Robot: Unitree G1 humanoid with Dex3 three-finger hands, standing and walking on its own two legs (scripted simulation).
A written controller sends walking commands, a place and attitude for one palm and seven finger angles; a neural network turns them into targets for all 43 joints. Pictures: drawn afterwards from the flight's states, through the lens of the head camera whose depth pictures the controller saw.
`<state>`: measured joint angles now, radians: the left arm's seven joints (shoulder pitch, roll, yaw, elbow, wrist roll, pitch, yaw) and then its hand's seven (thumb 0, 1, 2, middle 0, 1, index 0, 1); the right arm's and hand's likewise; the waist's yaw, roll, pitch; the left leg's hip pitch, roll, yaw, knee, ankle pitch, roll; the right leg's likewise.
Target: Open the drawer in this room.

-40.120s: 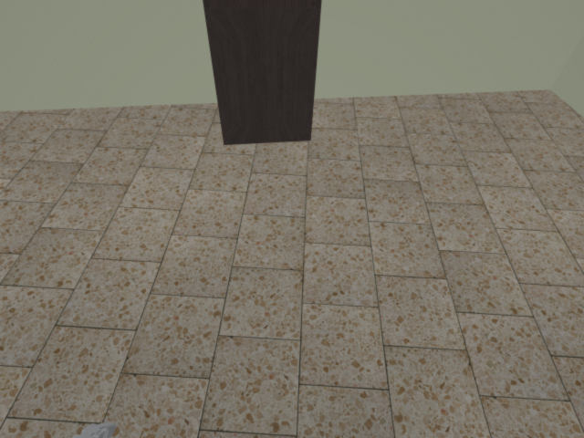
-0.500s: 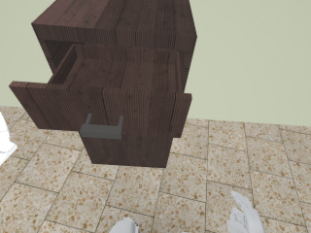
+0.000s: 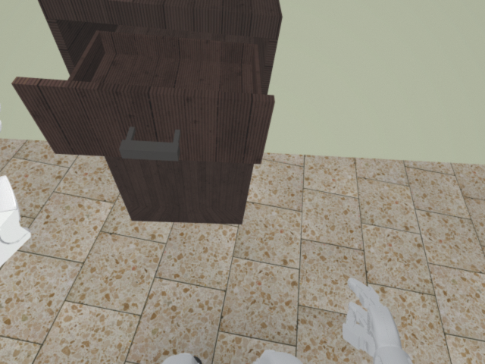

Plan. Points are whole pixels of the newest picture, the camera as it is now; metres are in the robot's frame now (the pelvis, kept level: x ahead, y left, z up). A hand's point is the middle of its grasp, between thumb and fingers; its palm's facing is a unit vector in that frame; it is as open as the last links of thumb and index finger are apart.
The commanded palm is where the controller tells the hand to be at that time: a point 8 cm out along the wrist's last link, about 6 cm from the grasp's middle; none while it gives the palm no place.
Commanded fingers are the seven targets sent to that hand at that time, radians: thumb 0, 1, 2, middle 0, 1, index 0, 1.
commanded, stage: stop stepping back and stand still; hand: left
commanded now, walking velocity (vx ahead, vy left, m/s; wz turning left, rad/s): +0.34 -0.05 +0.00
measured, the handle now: (152, 141) +0.49 +0.20 +0.04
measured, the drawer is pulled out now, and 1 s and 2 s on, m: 0.22 0.22 0.22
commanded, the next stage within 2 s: let the arm hang, fingers relaxed in 0.76 s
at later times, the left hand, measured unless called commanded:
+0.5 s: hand out of the picture +0.08 +0.21 +0.21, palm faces +0.43 -0.79 -0.43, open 7.4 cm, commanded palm +0.01 +0.27 +0.23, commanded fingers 0.00 0.90 0.90 -0.20 -0.30 -0.20 -0.30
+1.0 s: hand out of the picture +0.09 +0.23 +0.00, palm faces +0.26 -0.88 -0.39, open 7.4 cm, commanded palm none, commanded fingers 0.00 0.90 0.90 -0.20 -0.30 -0.20 -0.30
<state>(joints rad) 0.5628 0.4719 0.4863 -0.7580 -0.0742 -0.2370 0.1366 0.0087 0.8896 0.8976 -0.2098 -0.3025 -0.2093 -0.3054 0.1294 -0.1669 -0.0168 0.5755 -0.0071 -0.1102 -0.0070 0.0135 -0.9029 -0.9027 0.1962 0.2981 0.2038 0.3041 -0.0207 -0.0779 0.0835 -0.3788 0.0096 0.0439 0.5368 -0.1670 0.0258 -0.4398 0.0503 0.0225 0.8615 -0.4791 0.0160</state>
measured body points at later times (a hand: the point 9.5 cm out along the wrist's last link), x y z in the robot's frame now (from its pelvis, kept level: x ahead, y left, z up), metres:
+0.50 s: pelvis -0.10 -0.02 +0.00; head -0.12 -0.01 +0.45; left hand +0.05 +0.25 +0.24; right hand +0.04 -0.27 -0.07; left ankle -0.08 +0.12 -0.73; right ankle -0.06 -0.10 -0.71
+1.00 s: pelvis -0.11 -0.02 -0.01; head -0.11 -0.04 +0.44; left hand +0.07 +0.28 +0.03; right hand +0.06 -0.25 -0.12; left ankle -0.06 +0.11 -0.73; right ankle -0.09 -0.13 -0.72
